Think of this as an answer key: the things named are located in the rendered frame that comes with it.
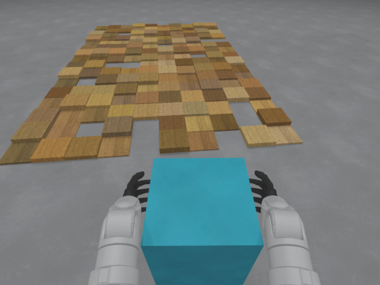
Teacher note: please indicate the robot right hand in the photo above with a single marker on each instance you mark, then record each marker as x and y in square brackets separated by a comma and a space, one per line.
[265, 184]

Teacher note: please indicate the robot left forearm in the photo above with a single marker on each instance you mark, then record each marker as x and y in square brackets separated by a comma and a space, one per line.
[117, 256]

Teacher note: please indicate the robot right forearm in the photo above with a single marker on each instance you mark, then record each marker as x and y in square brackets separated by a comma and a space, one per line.
[287, 245]

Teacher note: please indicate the carton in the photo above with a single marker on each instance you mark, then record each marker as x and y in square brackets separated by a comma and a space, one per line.
[201, 225]

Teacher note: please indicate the robot left hand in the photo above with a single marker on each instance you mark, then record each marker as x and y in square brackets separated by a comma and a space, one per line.
[133, 185]

